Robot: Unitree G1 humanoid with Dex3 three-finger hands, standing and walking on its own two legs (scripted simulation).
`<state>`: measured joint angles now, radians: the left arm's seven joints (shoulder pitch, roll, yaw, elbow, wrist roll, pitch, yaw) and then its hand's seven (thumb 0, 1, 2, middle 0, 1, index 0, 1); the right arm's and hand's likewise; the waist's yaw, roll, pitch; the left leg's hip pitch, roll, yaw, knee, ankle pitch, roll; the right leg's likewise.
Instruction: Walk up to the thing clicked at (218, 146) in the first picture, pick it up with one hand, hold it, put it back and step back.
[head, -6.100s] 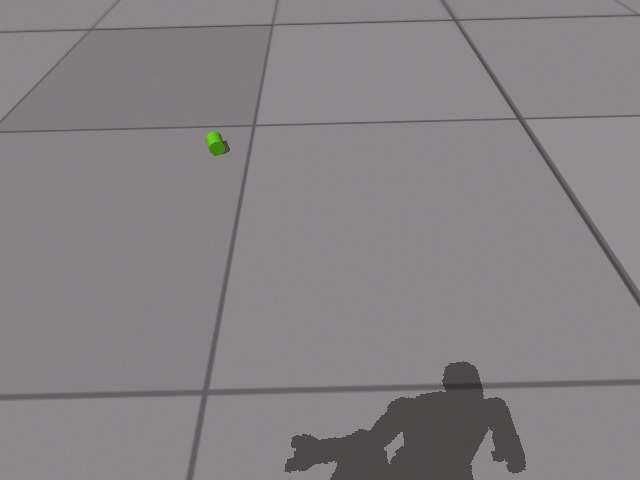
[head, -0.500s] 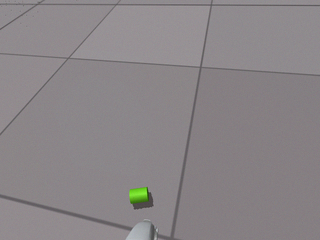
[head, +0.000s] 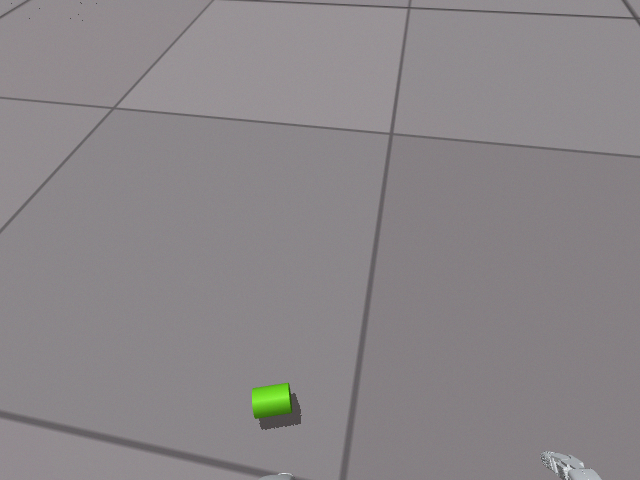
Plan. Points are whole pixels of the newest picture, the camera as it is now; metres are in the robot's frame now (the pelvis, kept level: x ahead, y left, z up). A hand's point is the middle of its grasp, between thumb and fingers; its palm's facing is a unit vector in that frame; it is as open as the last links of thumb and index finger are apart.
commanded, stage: walk up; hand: left
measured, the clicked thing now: (272, 400) +0.42 +0.20 -0.71
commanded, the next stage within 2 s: stand in 1.18 s
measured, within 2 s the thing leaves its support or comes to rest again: neither
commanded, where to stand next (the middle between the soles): +0.06 +0.03 m, yaw +0 degrees
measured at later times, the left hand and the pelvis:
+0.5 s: hand out of the picture +0.08 +0.27 -0.13, palm faces -0.03 -0.93 -0.36, open 7.4 cm; pelvis -0.01 +0.01 +0.03, yaw +0 degrees
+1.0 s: hand out of the picture +0.07 +0.26 -0.12, palm faces +0.01 -0.93 -0.36, open 7.4 cm; pelvis +0.00 +0.00 +0.03, yaw +1 degrees
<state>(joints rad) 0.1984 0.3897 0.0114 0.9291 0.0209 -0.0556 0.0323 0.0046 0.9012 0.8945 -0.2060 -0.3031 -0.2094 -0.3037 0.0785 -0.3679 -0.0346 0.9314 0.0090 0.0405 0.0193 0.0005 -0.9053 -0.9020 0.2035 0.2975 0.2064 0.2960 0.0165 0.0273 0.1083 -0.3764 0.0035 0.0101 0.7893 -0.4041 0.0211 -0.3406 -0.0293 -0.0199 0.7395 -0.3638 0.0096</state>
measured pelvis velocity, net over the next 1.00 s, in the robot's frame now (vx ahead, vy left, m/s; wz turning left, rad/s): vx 0.00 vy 0.00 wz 0.02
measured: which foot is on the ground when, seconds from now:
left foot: down 0.00-1.00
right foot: down 0.00-1.00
